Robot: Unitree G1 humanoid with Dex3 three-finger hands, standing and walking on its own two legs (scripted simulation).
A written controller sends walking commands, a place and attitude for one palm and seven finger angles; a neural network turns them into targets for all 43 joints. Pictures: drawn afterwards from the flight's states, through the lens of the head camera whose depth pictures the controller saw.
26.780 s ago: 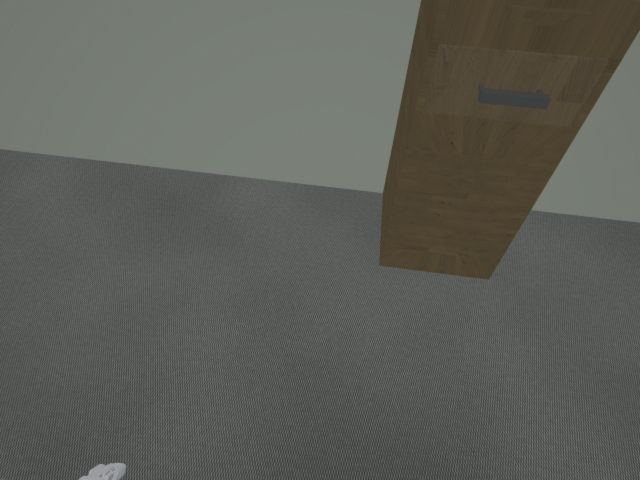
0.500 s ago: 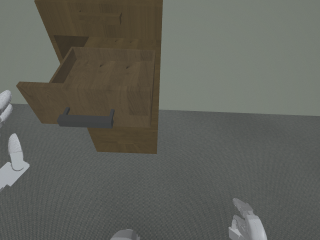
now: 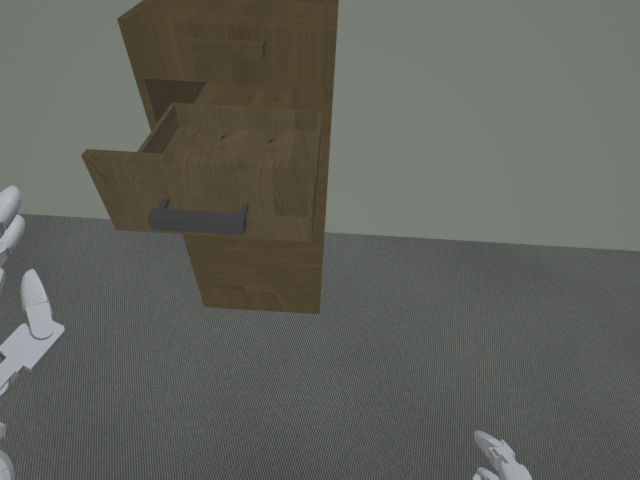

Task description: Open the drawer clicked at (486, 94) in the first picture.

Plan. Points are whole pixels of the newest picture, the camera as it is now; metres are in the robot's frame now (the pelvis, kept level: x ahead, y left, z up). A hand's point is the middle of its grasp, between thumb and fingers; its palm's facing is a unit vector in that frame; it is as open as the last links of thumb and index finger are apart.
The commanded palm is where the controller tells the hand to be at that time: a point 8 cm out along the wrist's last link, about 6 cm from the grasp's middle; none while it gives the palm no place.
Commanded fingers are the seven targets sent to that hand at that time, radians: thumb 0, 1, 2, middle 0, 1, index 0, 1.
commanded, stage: stop stepping back and stand still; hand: left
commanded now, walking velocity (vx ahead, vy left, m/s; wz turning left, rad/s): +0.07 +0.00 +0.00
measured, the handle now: (201, 213) +0.54 +0.23 +0.02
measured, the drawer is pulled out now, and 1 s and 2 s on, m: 0.30 0.30 0.30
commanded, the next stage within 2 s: let the arm hang, fingers relaxed in 0.18 s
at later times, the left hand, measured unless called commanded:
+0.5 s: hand out of the picture +0.12 +0.21 -0.13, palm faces +0.03 -0.96 -0.28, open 7.4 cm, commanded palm none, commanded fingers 0.00 0.90 0.90 -0.20 -0.30 -0.20 -0.30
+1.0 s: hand out of the picture -0.04 +0.20 -0.16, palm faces +0.03 -0.97 -0.24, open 7.4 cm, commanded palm none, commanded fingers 0.00 0.90 0.90 -0.20 -0.30 -0.20 -0.30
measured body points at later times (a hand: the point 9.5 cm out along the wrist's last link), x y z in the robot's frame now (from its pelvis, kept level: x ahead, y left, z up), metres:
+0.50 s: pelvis -0.01 +0.00 +0.00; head -0.01 +0.00 +0.44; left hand +0.12 +0.26 -0.11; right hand +0.10 -0.25 -0.13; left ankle -0.01 +0.11 -0.73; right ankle +0.04 -0.10 -0.73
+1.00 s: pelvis -0.01 +0.01 +0.01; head +0.01 +0.01 +0.46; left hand -0.04 +0.25 -0.14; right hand -0.04 -0.20 -0.15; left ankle -0.01 +0.11 -0.73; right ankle +0.04 -0.10 -0.73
